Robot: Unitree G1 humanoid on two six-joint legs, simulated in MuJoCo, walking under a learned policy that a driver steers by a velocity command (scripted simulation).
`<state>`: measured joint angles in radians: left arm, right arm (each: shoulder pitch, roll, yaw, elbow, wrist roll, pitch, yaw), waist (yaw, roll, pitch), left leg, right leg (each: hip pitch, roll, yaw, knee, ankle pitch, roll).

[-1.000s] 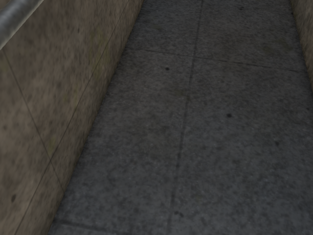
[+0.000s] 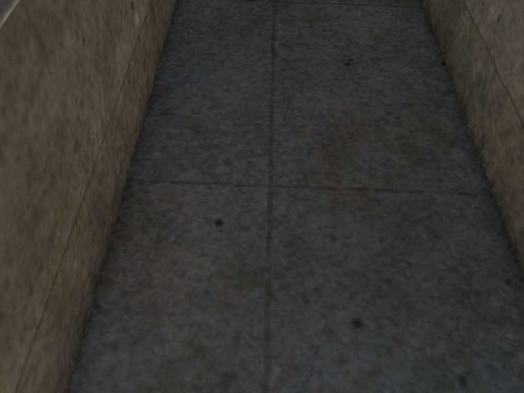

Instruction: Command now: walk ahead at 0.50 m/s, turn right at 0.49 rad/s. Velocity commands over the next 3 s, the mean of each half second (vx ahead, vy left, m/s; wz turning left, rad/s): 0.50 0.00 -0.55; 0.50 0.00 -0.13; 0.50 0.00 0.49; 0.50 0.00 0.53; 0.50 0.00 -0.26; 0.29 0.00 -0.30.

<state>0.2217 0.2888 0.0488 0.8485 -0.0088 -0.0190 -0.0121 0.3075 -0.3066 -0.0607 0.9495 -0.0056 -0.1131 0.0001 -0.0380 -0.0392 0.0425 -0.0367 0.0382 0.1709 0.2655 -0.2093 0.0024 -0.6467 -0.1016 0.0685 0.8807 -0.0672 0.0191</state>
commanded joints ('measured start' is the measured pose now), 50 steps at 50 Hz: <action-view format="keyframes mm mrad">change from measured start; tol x32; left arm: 1 -94 22 9 -105 10 -3 -11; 40 362 88 25 -33 5 -59 20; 50 -59 65 16 -164 24 -85 22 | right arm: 1 -18 -165 -37 -61 12 -3 -24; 31 -469 -42 -5 -301 -12 -26 25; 39 93 -228 -67 -157 -24 -50 28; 50 -39 -120 -22 -145 28 5 7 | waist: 1 -6 143 53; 8 70 154 14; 11 88 -343 -192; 35 94 -105 11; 40 -28 349 -433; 50 9 105 -36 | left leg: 1 -59 240 -39 -101 159 135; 9 13 256 70 296 588 64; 12 -679 -57 -226 1171 -440 -48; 26 -589 -20 -241 346 355 -52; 35 -525 -40 -234 140 209 50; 38 16 34 -300 216 244 186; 40 461 320 -984 47 0 383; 50 -154 62 -492 -62 281 227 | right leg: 1 7 3 -49 -110 128 5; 7 102 24 -127 -208 -71 -93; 10 639 140 -130 -275 -79 -198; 12 984 -230 844 -635 -445 -469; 19 498 -81 335 -708 -16 -295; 30 531 -18 254 -690 -83 -216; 37 740 -42 223 -321 619 -167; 40 42 175 97 450 -473 -39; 50 129 72 -19 -126 -123 35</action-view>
